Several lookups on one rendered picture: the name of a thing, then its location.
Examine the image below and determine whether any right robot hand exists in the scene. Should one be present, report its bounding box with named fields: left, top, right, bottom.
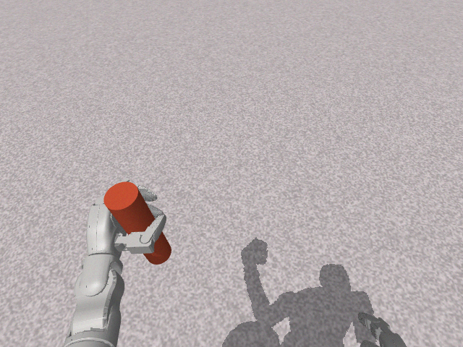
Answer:
left=358, top=312, right=407, bottom=347

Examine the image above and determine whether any can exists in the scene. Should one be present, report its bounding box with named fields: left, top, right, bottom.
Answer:
left=103, top=181, right=171, bottom=265

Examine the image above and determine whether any left robot arm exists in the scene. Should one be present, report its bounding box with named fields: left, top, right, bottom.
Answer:
left=63, top=253, right=124, bottom=347

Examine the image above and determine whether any left robot hand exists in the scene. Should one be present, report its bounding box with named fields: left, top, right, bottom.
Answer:
left=86, top=178, right=166, bottom=258

